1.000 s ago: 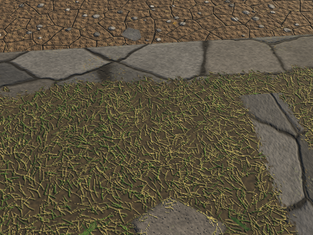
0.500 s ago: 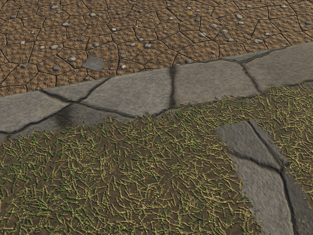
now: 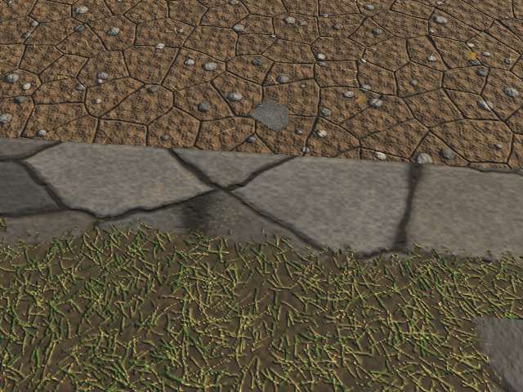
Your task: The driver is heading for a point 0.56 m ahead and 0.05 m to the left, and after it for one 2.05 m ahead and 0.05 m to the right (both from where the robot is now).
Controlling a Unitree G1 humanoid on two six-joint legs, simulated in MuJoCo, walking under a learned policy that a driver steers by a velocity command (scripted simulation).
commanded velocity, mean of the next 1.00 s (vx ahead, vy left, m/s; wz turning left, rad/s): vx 0.50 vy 0.00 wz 0.20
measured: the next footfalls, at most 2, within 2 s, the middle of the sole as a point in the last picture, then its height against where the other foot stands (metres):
right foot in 0.42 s outside the picture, level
left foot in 0.86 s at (194, 338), level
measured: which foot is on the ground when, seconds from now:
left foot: down 0.00-0.42, up 0.44-0.84, down 0.86-1.00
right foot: up 0.00-0.40, down 0.42-0.88, up 0.90-1.00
